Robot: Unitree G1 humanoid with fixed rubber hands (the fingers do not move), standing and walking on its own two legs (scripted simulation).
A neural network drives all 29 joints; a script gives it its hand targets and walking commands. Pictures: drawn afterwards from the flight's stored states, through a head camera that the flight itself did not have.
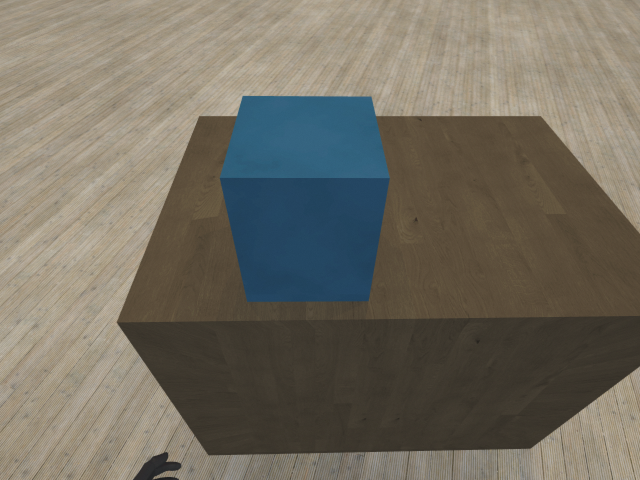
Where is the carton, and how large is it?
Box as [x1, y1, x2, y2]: [220, 96, 389, 301]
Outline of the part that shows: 243,96 223,164 220,180 247,301 368,300 389,179 371,97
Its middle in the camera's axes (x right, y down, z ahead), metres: -0.02 -0.07 +0.61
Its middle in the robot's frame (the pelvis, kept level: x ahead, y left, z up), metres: +0.53 +0.06 +0.07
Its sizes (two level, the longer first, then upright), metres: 0.210 0.200 0.250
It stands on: a pedestal, 0.71 m high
